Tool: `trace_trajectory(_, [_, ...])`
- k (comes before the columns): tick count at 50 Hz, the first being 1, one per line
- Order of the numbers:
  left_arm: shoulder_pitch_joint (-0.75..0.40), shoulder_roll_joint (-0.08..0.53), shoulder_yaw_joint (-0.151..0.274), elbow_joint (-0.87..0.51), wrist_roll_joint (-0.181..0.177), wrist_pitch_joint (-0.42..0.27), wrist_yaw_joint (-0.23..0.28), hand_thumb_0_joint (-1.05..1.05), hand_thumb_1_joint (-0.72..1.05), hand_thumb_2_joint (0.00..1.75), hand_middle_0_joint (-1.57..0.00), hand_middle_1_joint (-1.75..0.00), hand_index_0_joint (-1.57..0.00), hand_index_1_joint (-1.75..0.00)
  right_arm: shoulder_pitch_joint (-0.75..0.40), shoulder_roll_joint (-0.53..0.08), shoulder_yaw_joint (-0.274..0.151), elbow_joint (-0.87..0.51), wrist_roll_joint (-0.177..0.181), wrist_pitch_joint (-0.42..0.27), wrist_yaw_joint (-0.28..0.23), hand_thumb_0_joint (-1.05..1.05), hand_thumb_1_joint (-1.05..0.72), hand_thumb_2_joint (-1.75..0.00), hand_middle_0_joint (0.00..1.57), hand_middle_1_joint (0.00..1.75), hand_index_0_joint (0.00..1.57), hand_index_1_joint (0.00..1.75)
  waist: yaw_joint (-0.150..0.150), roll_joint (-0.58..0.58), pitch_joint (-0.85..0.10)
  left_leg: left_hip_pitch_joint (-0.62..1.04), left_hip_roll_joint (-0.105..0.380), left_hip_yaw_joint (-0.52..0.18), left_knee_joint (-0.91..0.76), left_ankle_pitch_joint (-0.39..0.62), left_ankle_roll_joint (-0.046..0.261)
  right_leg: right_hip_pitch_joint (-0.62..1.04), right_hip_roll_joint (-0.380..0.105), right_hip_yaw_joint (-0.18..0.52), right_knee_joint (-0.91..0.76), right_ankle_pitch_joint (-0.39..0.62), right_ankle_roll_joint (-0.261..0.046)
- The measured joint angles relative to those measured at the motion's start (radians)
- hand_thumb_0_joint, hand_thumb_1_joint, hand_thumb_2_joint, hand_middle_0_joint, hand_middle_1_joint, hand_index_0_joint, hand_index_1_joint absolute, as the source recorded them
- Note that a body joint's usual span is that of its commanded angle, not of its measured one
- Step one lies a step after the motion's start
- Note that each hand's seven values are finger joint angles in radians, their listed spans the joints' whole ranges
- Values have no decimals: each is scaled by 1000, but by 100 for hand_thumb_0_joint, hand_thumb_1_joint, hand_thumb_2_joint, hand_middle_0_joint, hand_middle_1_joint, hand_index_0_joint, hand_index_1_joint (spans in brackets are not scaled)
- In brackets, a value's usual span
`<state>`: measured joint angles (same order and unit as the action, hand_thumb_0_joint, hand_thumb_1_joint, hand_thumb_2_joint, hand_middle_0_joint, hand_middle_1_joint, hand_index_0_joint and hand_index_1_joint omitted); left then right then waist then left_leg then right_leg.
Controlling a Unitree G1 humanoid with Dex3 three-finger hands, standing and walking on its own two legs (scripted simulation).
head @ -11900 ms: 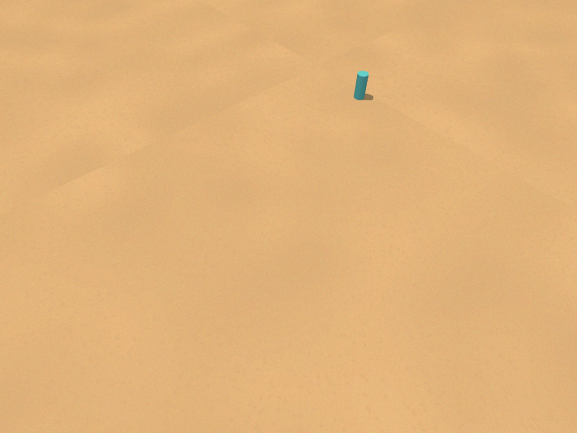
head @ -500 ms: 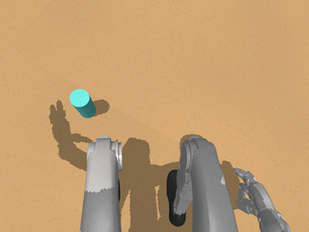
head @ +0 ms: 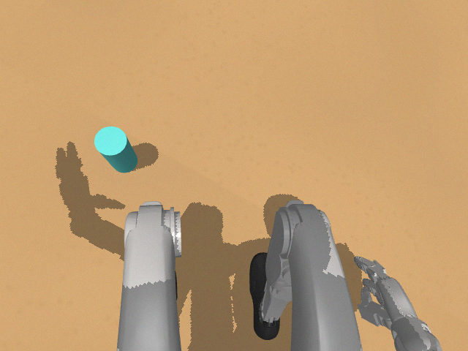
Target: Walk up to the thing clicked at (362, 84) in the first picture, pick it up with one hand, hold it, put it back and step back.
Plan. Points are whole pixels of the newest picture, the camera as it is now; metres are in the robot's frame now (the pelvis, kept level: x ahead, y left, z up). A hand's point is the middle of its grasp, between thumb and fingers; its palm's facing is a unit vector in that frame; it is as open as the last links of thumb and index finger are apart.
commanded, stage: go down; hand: left
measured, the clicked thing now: (118, 151) +0.47 +0.26 -0.30
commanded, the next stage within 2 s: approach in 0.08 s
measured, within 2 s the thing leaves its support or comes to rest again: neither
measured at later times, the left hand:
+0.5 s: hand out of the picture +0.37 +0.42 -0.07, palm faces +0.29 -0.96 +0.01, open 17.6 cm
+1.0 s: hand (91, 173) +0.40 +0.29 -0.24, palm faces +0.21 -0.98 +0.08, open 17.6 cm
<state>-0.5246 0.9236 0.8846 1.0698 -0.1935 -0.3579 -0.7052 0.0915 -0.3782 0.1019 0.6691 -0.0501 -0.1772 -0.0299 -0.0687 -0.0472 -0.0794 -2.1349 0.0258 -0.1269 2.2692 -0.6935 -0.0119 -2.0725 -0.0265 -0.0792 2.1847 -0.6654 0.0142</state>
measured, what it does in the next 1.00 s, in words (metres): lowers itself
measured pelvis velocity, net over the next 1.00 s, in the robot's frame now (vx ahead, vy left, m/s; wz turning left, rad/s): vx -0.01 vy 0.01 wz -0.12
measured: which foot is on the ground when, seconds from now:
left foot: down 0.00-1.00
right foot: down 0.00-1.00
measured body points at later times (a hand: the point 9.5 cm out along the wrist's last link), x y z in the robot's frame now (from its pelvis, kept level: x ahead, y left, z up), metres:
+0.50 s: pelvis -0.01 +0.00 -0.04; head +0.21 +0.10 +0.34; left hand +0.35 +0.47 -0.07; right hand +0.17 -0.27 -0.12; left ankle +0.08 +0.13 -0.35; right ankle +0.11 -0.13 -0.35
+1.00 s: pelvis -0.01 +0.01 -0.09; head +0.22 +0.15 +0.26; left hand +0.38 +0.35 -0.24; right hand +0.15 -0.26 -0.14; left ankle +0.08 +0.13 -0.35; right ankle +0.11 -0.13 -0.35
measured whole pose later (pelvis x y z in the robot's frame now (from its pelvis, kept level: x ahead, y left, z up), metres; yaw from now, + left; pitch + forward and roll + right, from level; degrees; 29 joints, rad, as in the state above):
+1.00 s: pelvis -0.01 +0.01 -0.09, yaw -7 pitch +15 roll -14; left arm -0.58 0.77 0.72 1.38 -0.21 -0.93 -0.44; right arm -0.13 -0.38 0.39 0.62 -0.27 -0.09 0.08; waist -0.20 -0.22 0.23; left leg -2.22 0.03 -0.29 2.63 -0.71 -0.01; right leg -2.11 0.03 -0.19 2.42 -0.61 0.05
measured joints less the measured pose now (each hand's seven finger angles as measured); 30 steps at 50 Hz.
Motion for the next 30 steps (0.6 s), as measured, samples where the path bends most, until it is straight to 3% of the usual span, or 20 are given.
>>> trace_trajectory(15, [-24, -1, 5, 26, -25, -43, -13, -1, -55, 7, -6, -7, -4, -9, -20, -3, 13, -1, -6, -1, 6, 0, -93, -91, 20, 30, 21, 31, 0, -14, 19, -23, -2, -1, 33, 6, 5, -20, 1, 2, 30, 6, 4])
trace_trajectory(25, [-90, 7, -28, 207, -88, -220, -20, -1, -60, 3, -8, -7, -6, -10, -67, -12, 81, -11, -52, -14, 26, 0, -92, -91, 20, 30, 20, 31, -41, -57, 91, -67, 5, -35, 130, 0, 0, -62, 17, -19, 106, 19, 7])
trace_trajectory(30, [-112, -2, -33, 273, -60, -300, 2, -1, -60, 3, -8, -7, -6, -9, -109, -10, 138, -18, -91, 1, 41, 0, -91, -91, 20, 30, 21, 31, -73, -102, 158, -89, 6, -70, 203, -8, -7, -76, 28, -43, 156, 26, 9])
